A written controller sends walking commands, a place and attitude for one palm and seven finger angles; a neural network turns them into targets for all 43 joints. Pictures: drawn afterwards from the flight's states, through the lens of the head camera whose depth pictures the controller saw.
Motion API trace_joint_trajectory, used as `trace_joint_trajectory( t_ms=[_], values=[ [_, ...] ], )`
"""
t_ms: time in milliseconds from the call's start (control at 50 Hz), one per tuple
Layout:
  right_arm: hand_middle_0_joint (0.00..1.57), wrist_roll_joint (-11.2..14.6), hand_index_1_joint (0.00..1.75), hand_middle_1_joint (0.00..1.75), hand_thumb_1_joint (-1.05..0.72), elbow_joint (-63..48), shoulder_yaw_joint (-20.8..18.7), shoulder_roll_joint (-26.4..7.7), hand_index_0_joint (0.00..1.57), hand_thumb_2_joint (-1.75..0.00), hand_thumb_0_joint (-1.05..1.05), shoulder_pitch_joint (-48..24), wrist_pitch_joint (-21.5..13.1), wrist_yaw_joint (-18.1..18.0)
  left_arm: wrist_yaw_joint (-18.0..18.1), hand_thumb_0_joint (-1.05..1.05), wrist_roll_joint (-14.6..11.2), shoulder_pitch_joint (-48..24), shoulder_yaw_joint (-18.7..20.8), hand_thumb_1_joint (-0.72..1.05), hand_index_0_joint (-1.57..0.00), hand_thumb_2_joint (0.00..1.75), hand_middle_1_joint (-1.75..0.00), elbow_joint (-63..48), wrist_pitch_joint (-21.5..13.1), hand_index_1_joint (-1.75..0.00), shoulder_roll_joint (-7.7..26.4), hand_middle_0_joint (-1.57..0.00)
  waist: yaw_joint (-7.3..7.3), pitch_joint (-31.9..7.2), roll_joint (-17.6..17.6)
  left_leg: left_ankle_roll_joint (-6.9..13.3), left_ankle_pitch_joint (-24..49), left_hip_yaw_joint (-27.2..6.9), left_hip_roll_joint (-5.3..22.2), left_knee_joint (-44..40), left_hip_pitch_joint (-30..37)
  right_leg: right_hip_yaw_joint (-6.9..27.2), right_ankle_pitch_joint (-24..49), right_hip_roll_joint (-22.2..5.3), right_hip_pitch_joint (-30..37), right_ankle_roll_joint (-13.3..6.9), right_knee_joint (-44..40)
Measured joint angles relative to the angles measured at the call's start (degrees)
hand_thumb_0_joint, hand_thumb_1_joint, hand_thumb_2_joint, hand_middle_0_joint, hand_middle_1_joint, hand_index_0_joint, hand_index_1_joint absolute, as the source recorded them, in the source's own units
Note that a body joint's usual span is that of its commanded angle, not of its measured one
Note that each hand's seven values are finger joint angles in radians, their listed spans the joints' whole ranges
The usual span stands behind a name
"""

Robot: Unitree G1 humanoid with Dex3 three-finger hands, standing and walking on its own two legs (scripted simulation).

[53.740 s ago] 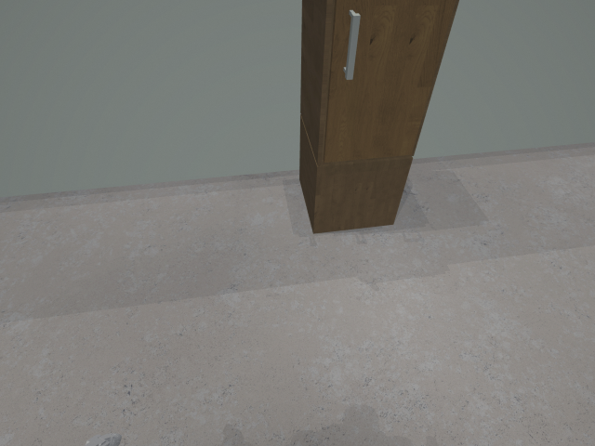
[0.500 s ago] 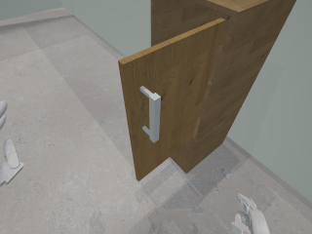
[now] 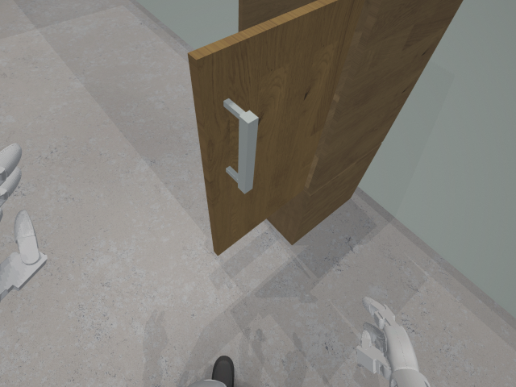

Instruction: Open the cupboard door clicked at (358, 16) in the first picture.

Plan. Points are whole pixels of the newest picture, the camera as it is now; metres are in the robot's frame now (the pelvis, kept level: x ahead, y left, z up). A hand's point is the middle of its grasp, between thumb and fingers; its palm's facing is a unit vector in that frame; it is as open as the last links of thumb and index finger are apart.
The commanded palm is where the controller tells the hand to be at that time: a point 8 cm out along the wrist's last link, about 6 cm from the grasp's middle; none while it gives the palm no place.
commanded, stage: step back with the hand held close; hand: left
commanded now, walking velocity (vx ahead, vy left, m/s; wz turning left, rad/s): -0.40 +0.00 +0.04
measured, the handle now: (238, 150) +0.46 +0.08 +0.08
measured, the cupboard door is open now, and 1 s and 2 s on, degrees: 92 92 92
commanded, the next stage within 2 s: stop stepping back and stand still in 0.04 s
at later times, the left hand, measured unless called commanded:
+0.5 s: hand out of the picture +0.11 +0.22 +0.15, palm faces +0.36 -0.80 -0.48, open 7.4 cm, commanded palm +0.04 +0.27 +0.17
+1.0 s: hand out of the picture +0.07 +0.25 +0.16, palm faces +0.45 -0.73 -0.51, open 7.4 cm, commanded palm +0.00 +0.29 +0.17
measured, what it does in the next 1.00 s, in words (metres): walks backwards: right foot, then left foot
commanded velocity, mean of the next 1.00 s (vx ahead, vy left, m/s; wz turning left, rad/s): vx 0.08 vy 0.01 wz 0.01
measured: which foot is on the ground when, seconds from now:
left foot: down 0.00-0.10, up 0.12-0.30, down 0.32-0.56, up 0.58-0.80, down 0.82-1.00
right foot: up 0.00-0.02, down 0.04-1.00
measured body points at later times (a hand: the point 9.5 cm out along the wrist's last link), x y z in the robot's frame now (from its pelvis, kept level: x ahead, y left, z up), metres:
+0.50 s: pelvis -0.10 -0.03 -0.01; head -0.08 -0.02 +0.44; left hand +0.09 +0.26 +0.18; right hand +0.07 -0.27 -0.08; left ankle -0.06 +0.07 -0.74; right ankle -0.14 -0.12 -0.73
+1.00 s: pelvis -0.12 -0.02 -0.01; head -0.11 -0.01 +0.44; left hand +0.04 +0.29 +0.19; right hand +0.05 -0.24 -0.09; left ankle -0.14 +0.12 -0.74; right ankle -0.12 -0.11 -0.74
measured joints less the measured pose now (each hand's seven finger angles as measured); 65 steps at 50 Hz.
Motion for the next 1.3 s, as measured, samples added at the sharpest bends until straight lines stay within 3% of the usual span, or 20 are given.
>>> trace_joint_trajectory(
  t_ms=[80,120,160,220,320,380,460,540,600,680,740,820,840,960,1040,1100,1140,1200,1260,1300],
  values=[
    [0.21,0.21,0.3,0.3,-0.9,-1.75,-0.05,-1.07,0.21,-0.9,0.01,-3.63,1.27,0.39,-1.83,0.02,-1.4,2.61,2.62,0.89,-0.21,0.9,-0.3,-3.98,-1.73,-0.3,4.32,-0.22,0.4,2.29,-0.89,-1.26,1.48,0.98,0.55,2.71,-3.85,-0.71,-0.53,0.57,1.55,-1.45,-6.7],
    [0.21,1.03,0.3,0.3,-0.9,-1.28,-0.37,-1.95,0.21,-0.9,0.01,-3.92,2.62,0.04,-2.29,0.02,-1.82,4.44,3.55,0.89,-0.22,0.9,-0.3,-4.98,-3.19,-0.3,5.17,-0.22,0.81,2.78,0.4,-2.24,-8.1,-0.64,1.33,9.79,-6.31,-0.94,0.87,1.91,1.22,-2.2,-6.32],
    [0.2,2.18,0.3,0.3,-0.9,-0.49,-0.56,-2.18,0.21,-0.9,0.01,-2.45,3.7,-0.36,-2.34,0.02,-1.46,6.55,4.97,0.88,-0.22,0.9,-0.3,-5.08,-4.26,-0.3,5.94,-0.22,1.57,1.75,-1.0,-2.7,-18.98,-1.77,-0.55,21.8,-8.81,-0.33,1.66,1.07,0.98,-2.37,-5.83],
    [0.2,2.52,0.3,0.3,-0.9,-0.21,-0.37,-2.57,0.2,-0.9,0.01,0.43,5.02,-0.91,-1.78,0.01,-0.75,8.87,6.56,0.88,-0.22,0.9,-0.3,-3.02,-3.16,-0.3,4.97,-0.22,1.98,-0.88,-3.44,-3.04,-20.98,0.41,-2.17,28.2,-6.73,0.9,1.65,-0.74,0.78,-2.38,-4.99],
    [0.2,2.67,0.3,0.3,-0.9,-0.36,-1.27,-6.34,0.2,-0.9,0.01,3.86,4.2,-2.72,0.24,0.01,-0.26,4.53,2.13,0.89,-0.22,0.9,-0.3,3.64,1.14,-0.3,-0.83,-0.22,0.07,-3.89,-0.05,-1.18,-14.03,1.38,-2.18,16.41,5.97,-0.89,-0.88,-0.57,0.25,-1.72,-0.94],
    [0.2,3.25,0.3,0.3,-0.9,0.24,-1.9,-6.23,0.2,-0.9,0.01,3.6,4.55,-3.08,1.01,0.01,0.12,0.37,-0.35,0.89,-0.21,0.9,-0.3,6.22,2.96,-0.3,-2.8,-0.22,-0.27,-2.31,-1.25,0.2,-17.1,1.44,-3.49,13.02,8.54,-0.99,0.98,-1.92,-2.08,0.49,5.21],
    [0.2,2.08,0.29,0.3,-0.9,-1.93,-1.25,-4.3,0.2,-0.9,0.01,4.41,2.67,-2.03,0.73,0.02,0.98,0.88,-0.99,0.89,-0.21,0.9,-0.3,3.94,3.42,-0.3,-1.64,-0.21,-1.85,-0.43,-2.65,-0.03,-14.33,1.3,-3.73,11.6,9.21,-0.43,-3.07,-1.91,-4.57,0.92,10.28],
    [0.2,1.56,0.3,0.3,-0.9,-2.78,-0.02,-2.48,0.2,-0.9,0.01,5.61,1.19,-1.3,0.45,0.02,1.04,3.79,1.46,0.89,-0.21,0.9,-0.3,0.15,0.88,-0.3,1.68,-0.22,-2.36,0.27,-2.41,-0.77,-12.32,0.49,-3.15,11.52,7.9,-1.91,1.19,-1.68,-3.63,-0.41,3.51],
    [0.2,1.18,0.3,0.3,-0.9,-1.38,-0.25,-2.13,0.2,-0.9,0.01,6.61,2.42,-0.96,0.14,0.02,0.82,5.58,2.76,0.89,-0.22,0.9,-0.3,0.1,-1.29,-0.3,2.36,-0.22,-2.0,-0.55,-0.06,-2.14,-20.41,-1.72,-2.12,21.16,3.47,-3.49,4.46,-0.14,-3.62,-3.16,1.23],
    [0.2,1.03,0.3,0.3,-0.9,2.42,-0.9,-2.51,0.21,-0.9,0.01,8.54,3.32,-1.31,-0.06,0.01,0.64,5.08,2.85,0.88,-0.22,0.9,-0.3,3.63,-2.89,-0.3,-0.32,-0.22,0.1,-3.35,0.04,-3.15,-21.28,-1.51,-1.28,38.11,-1.8,-2.78,6.52,-0.55,-3.9,-3.31,-1.98],
    [0.2,0.98,0.3,0.3,-0.9,3.57,-1.16,-3.23,0.21,-0.9,0.01,9.95,2.79,-2.28,0.43,0.01,1.4,1.84,1.66,0.89,-0.22,0.9,-0.3,7.99,-2.44,-0.3,-2.67,-0.22,0.25,-4.05,-0.21,-2.42,-21.37,-0.26,0.89,32.29,1.04,-3.41,7.24,-1.65,-3.94,-2.77,-2.97],
    [0.2,0.53,0.3,0.3,-0.9,3.33,-1.76,-5.27,0.21,-0.9,0.01,10.43,1.0,-3.6,1.32,0.01,1.95,-0.43,-1.1,0.89,-0.21,0.9,-0.3,8.5,-0.64,-0.3,-5.44,-0.21,-0.22,-3.03,1.03,-1.0,-20.51,-0.47,2.83,15.01,10.36,-4.79,5.21,-2.2,-5.02,-1.55,0.64],
    [0.2,0.44,0.3,0.3,-0.9,3.22,-2.08,-5.4,0.2,-0.9,0.01,9.88,0.63,-3.79,1.4,0.01,1.97,-0.53,-1.42,0.89,-0.21,0.9,-0.3,7.68,-0.49,-0.3,-5.49,-0.21,-0.57,-2.33,0.95,-2.16,-18.33,-0.65,2.72,13.45,11.07,-4.91,4.12,-2.59,-5.77,-1.14,2.77],
    [0.2,0.59,0.3,0.3,-0.9,1.04,-1.15,-1.6,0.2,-0.9,0.01,6.79,-0.83,-2.62,1.32,0.02,2.21,0.72,1.19,0.89,-0.21,0.9,-0.3,3.26,-0.57,-0.3,-0.4,-0.22,-1.03,0.72,-2.3,-4.51,-19.63,0.97,1.36,14.92,12.81,-2.99,0.39,-3.24,-7.08,0.06,8.01],
    [0.2,0.98,0.3,0.3,-0.9,-0.1,0.0,-0.92,0.2,-0.9,0.01,5.4,-0.93,-1.25,0.84,0.02,1.86,0.75,2.47,0.89,-0.21,0.9,-0.3,2.29,-1.72,-0.3,0.75,-0.22,-1.4,1.5,0.61,-5.11,-20.38,-0.41,3.25,16.73,12.04,-4.52,4.84,-1.06,-5.28,-2.4,3.99],
    [0.2,1.32,0.3,0.3,-0.9,0.05,-0.22,-1.33,0.21,-0.9,0.01,4.33,-0.08,-0.65,0.45,0.01,1.16,1.5,2.22,0.89,-0.21,0.9,-0.3,2.54,-2.56,-0.3,-0.09,-0.22,-1.36,1.03,2.04,-4.05,-22.01,-1.57,2.85,21.36,9.27,-4.73,4.95,-0.65,-5.68,-2.85,2.93],
    [0.2,1.37,0.3,0.3,-0.9,3.04,-1.72,-2.77,0.2,-0.9,0.01,3.9,-0.18,1.24,-1.78,0.01,3.53,-2.65,-2.18,0.89,-0.21,0.9,-0.3,10.88,-1.93,-0.3,-0.27,-0.21,-0.79,-0.84,3.23,-3.45,-25.38,-1.48,1.89,26.59,5.72,-5.4,5.05,-1.55,-7.26,-2.56,3.33],
    [0.2,0.82,0.3,0.3,-0.9,6.65,-2.55,-5.8,0.2,-0.9,0.0,3.43,3.54,2.75,-5.09,0.0,4.54,-10.16,-9.71,0.89,-0.21,0.9,-0.3,30.59,5.54,-0.3,-3.71,-0.21,-1.02,-3.61,5.65,-2.51,-19.49,-1.35,1.41,23.04,5.64,-6.49,2.19,-3.23,-11.12,-1.47,9.27],
    [0.2,-0.91,0.3,0.3,-0.9,9.58,-2.18,-5.86,0.2,-0.9,0.0,3.14,5.97,2.57,-6.12,0.0,4.42,-14.5,-14.3,0.9,-0.2,0.9,-0.29,50.52,11.97,-0.3,-7.83,-0.2,-2.62,-3.54,3.98,-2.5,-24.81,-0.87,-1.11,24.37,4.54,-1.2,-5.57,-3.76,-16.75,0.01,21.77],
    [0.2,-1.86,0.3,0.3,-0.9,10.8,-1.55,-5.04,0.2,-0.9,0.0,4.07,6.69,2.23,-6.6,0.01,4.43,-15.34,-17.12,0.91,-0.2,0.9,-0.29,60.75,14.01,-0.3,-10.53,-0.2,-3.23,-1.97,1.91,-3.29,-23.58,-0.57,-2.11,23.54,5.21,1.02,-5.66,-3.67,-16.75,0.41,22.35]
  ],
)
